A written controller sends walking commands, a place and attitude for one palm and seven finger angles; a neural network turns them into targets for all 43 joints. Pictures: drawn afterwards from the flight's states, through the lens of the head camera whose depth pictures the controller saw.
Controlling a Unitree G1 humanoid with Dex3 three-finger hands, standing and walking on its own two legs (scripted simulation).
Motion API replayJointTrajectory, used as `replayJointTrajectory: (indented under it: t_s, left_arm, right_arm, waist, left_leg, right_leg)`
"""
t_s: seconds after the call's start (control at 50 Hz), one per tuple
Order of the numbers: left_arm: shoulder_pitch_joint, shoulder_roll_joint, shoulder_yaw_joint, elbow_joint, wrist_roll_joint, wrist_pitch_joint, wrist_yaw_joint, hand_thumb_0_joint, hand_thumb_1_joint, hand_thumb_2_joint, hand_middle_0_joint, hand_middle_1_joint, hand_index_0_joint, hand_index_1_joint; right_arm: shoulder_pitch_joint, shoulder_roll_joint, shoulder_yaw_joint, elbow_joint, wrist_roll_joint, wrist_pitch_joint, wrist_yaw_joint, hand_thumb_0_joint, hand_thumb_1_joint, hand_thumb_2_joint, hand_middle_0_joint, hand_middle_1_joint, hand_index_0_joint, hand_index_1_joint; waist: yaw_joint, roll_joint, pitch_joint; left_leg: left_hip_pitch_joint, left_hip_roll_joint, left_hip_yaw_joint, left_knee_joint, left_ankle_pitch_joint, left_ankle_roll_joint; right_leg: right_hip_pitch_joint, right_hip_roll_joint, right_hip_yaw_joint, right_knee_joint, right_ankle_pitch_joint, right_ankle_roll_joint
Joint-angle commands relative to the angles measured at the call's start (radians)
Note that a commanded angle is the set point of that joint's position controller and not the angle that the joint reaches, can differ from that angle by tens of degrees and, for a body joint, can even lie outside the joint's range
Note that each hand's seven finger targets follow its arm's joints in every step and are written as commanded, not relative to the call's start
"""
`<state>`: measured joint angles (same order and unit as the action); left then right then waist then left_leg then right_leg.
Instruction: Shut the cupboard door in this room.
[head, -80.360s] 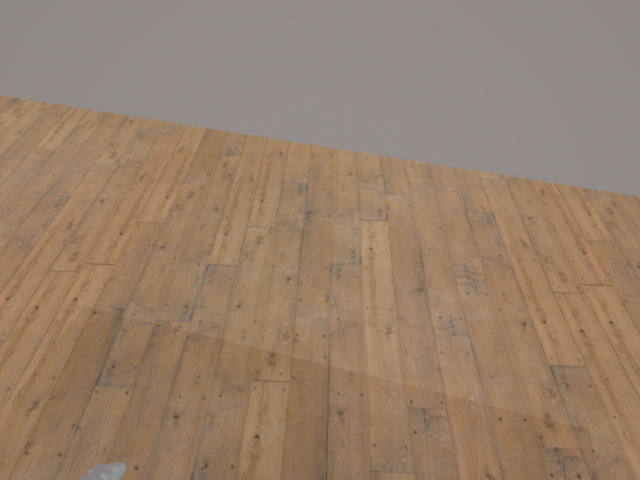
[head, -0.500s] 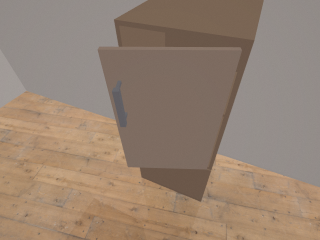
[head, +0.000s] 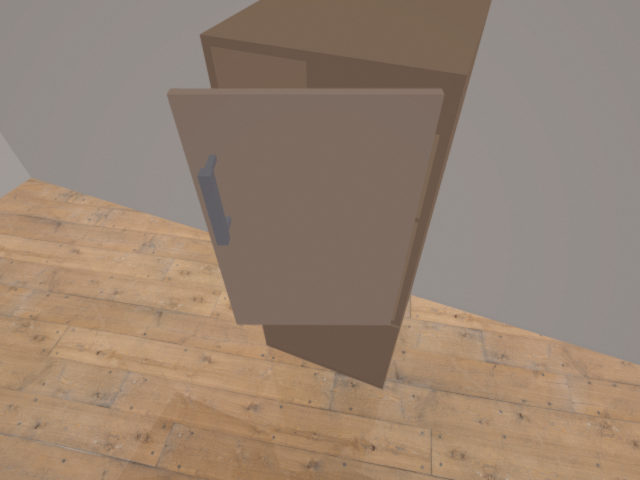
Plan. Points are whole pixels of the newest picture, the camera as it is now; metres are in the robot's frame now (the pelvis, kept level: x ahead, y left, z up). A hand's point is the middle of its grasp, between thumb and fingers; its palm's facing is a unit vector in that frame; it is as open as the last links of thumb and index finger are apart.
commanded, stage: come to a stop and stand still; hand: left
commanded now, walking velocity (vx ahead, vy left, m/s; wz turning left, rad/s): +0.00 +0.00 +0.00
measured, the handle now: (217, 201) +0.51 +0.19 +0.07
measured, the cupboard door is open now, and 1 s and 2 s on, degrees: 21 21 21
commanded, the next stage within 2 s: look again from close up in 0.18 s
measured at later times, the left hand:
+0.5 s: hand out of the picture +0.09 +0.23 -0.15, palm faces -0.02 -0.94 -0.33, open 7.4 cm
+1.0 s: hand out of the picture +0.10 +0.23 -0.15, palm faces -0.01 -0.94 -0.34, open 7.4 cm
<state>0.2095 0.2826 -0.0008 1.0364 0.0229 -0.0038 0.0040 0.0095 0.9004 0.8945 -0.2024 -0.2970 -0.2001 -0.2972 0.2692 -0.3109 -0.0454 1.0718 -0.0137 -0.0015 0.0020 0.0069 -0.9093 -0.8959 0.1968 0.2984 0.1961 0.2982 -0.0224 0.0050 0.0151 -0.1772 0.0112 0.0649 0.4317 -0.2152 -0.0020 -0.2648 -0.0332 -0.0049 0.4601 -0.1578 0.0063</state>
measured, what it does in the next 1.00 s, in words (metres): stands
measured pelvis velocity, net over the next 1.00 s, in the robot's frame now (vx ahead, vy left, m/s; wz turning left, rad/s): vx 0.03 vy -0.01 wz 0.02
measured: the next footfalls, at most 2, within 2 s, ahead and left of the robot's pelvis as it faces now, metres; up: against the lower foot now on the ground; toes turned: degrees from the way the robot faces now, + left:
none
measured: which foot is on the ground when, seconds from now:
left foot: down 0.00-1.00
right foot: down 0.00-1.00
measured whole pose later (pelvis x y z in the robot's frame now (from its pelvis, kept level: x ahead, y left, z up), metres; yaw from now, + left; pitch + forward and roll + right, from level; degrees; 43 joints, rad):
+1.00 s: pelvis +0.03 -0.01 +0.00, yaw +1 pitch -1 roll +0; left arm 0.17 0.30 -0.01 1.08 0.01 -0.03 0.02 0.01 0.90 0.89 -0.20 -0.30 -0.20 -0.30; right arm 0.15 -0.32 -0.02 1.05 -0.01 -0.01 0.00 0.01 -0.91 -0.90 0.20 0.30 0.20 0.30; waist -0.01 0.02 0.04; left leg -0.13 0.04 0.04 0.41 -0.25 -0.02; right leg -0.20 -0.01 -0.03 0.41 -0.18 -0.01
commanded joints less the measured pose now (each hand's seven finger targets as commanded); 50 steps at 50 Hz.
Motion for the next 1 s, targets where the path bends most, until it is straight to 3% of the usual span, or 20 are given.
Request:
replayJointTrajectory:
  t_s: [0.0,0.06,0.46,0.88,0.9,0.92,0.94,0.98]
  left_arm:
    - [-0.050,0.209,0.044,-0.055,-0.006,-0.025,0.013,0.000,0.900,0.900,-0.200,-0.300,-0.200,-0.300]
    - [-0.060,0.213,0.043,-0.047,-0.007,-0.024,0.012,0.000,0.900,0.900,-0.200,-0.300,-0.200,-0.300]
    - [-0.097,0.218,0.036,-0.014,-0.009,-0.034,0.014,0.000,0.900,0.900,-0.200,-0.300,-0.200,-0.300]
    - [-0.101,0.228,0.037,0.003,-0.010,-0.033,0.012,0.000,0.900,0.900,-0.200,-0.300,-0.200,-0.300]
    - [0.050,0.114,0.025,0.026,-0.012,-0.046,0.052,0.000,0.900,0.900,-0.200,-0.300,-0.200,-0.300]
    - [-0.010,0.208,0.024,0.027,-0.017,-0.057,0.045,0.000,0.900,0.900,-0.200,-0.300,-0.200,-0.300]
    - [-0.023,0.201,0.029,-0.019,-0.015,-0.054,0.039,0.000,0.900,0.900,-0.200,-0.300,-0.200,-0.300]
    - [-0.046,0.176,0.026,-0.039,-0.016,-0.044,0.032,0.000,0.900,0.900,-0.200,-0.300,-0.200,-0.300]
  right_arm:
    - [-0.044,-0.164,-0.022,-0.051,-0.002,-0.030,-0.007,0.000,-0.900,-0.900,0.200,0.300,0.200,0.300]
    - [-0.046,-0.169,-0.019,-0.040,-0.003,-0.029,-0.006,0.000,-0.900,-0.900,0.200,0.300,0.200,0.300]
    - [-0.128,-0.184,-0.004,-0.016,0.000,-0.033,-0.011,0.000,-0.900,-0.900,0.200,0.300,0.200,0.300]
    - [-0.160,-0.195,0.002,-0.011,-0.001,-0.034,-0.017,0.000,-0.900,-0.900,0.200,0.300,0.200,0.300]
    - [-0.132,-0.098,0.012,-0.066,0.012,-0.037,-0.007,0.000,-0.900,-0.900,0.200,0.300,0.200,0.300]
    - [-0.144,-0.120,0.008,-0.082,0.014,-0.034,-0.007,0.000,-0.900,-0.900,0.200,0.300,0.200,0.300]
    - [-0.080,-0.106,0.007,-0.094,0.004,-0.030,-0.008,0.000,-0.900,-0.900,0.200,0.300,0.200,0.300]
    - [-0.078,-0.112,0.007,-0.108,0.002,-0.027,-0.012,0.000,-0.900,-0.900,0.200,0.300,0.200,0.300]
  waist:
    - [0.012,-0.028,0.027]
    - [0.011,-0.023,0.030]
    - [0.016,-0.023,-0.032]
    - [0.022,-0.014,-0.048]
    - [0.036,-0.002,-0.076]
    - [0.007,0.038,-0.024]
    - [-0.008,0.027,-0.083]
    - [0.000,0.030,-0.106]
  left_leg:
    - [-0.064,0.082,-0.114,-0.120,-0.129,0.030]
    - [-0.059,0.082,-0.111,-0.123,-0.121,0.027]
    - [0.032,0.110,-0.111,-0.145,0.086,0.017]
    - [0.067,0.115,-0.111,-0.160,0.131,0.014]
    - [0.020,0.133,-0.022,0.033,0.074,-0.007]
    - [-0.006,0.085,-0.054,-0.013,0.058,-0.013]
    - [0.011,0.085,-0.068,-0.037,0.056,-0.002]
    - [0.029,0.097,-0.082,-0.040,0.143,0.010]
  right_leg:
    - [0.003,-0.097,0.141,-0.159,-0.228,-0.041]
    - [0.003,-0.098,0.140,-0.168,-0.231,-0.041]
    - [0.114,-0.102,0.087,-0.155,0.066,-0.033]
    - [0.155,-0.105,0.080,-0.168,0.136,-0.035]
    - [0.167,-0.155,0.100,-0.100,0.341,0.004]
    - [0.121,-0.178,0.098,-0.078,0.374,-0.048]
    - [0.135,-0.159,0.118,-0.042,0.333,-0.067]
    - [0.136,-0.115,0.077,-0.024,0.225,-0.057]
